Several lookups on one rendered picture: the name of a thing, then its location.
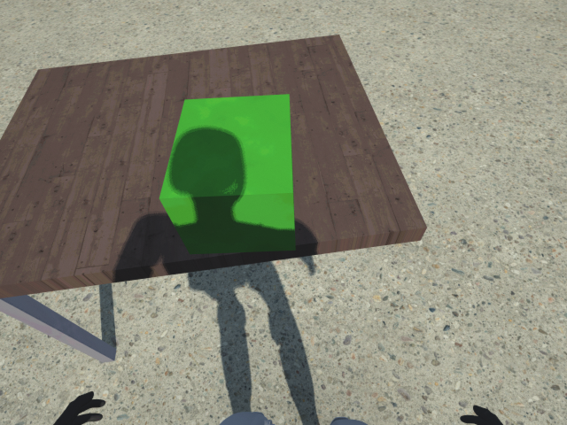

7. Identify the robot left hand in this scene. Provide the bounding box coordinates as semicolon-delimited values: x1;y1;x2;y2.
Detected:
53;391;105;425

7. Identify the table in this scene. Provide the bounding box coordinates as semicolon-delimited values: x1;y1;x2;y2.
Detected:
0;35;427;363

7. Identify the robot right hand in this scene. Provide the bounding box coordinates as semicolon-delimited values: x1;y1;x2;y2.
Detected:
460;406;503;425

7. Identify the carton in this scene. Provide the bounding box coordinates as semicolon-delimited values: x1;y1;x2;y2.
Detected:
159;94;296;254

